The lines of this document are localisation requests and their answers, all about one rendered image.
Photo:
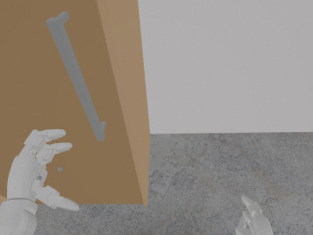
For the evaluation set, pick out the handle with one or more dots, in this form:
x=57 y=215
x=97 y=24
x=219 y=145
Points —
x=59 y=34

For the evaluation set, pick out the robot left hand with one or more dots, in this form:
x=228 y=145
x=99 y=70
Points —
x=27 y=166

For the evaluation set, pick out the robot left forearm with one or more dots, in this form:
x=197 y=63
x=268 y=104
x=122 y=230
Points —
x=17 y=217

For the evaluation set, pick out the robot right hand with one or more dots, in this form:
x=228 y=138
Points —
x=257 y=222

